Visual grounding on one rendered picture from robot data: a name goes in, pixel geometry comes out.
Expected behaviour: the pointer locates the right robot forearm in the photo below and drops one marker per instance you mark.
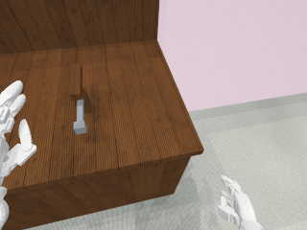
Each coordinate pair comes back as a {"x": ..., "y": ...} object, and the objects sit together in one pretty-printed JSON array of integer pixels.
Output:
[{"x": 250, "y": 225}]

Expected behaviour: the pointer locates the robot right hand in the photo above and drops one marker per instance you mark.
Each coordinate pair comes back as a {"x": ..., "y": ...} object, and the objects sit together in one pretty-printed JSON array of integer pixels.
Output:
[{"x": 239, "y": 207}]

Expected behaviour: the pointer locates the robot left hand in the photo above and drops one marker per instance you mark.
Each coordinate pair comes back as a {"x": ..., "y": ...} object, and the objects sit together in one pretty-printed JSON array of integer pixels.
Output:
[{"x": 10, "y": 103}]

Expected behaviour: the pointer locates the left robot forearm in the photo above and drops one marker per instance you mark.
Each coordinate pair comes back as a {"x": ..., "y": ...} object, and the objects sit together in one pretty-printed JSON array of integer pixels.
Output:
[{"x": 4, "y": 207}]

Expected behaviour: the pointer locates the counter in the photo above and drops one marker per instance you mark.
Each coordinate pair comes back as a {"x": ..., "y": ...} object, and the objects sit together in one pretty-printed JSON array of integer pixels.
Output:
[{"x": 139, "y": 135}]

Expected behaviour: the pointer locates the tap lever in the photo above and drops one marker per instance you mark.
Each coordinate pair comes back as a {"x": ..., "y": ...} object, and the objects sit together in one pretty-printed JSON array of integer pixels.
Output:
[{"x": 80, "y": 126}]

